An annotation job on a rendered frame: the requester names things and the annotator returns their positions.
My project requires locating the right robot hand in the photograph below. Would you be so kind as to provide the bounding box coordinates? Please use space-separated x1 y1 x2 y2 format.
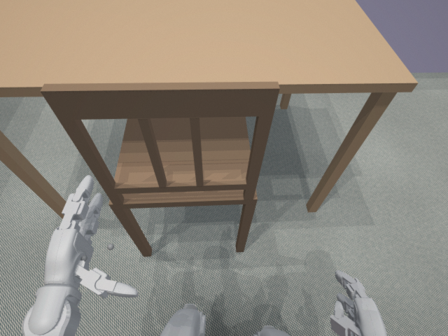
330 270 387 336

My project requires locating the left robot thigh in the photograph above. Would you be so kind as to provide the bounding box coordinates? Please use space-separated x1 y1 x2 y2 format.
160 309 206 336

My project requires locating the robot left forearm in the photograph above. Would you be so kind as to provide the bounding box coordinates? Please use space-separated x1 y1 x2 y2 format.
22 283 82 336

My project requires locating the chair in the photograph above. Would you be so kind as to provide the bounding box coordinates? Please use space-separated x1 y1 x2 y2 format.
40 82 280 257

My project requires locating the table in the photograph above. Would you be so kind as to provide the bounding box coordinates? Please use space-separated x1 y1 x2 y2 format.
0 0 418 219

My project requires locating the robot left shin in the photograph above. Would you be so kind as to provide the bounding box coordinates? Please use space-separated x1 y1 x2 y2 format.
184 304 197 310

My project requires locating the left robot hand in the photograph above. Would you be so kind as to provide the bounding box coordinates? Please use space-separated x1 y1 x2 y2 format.
44 175 139 298

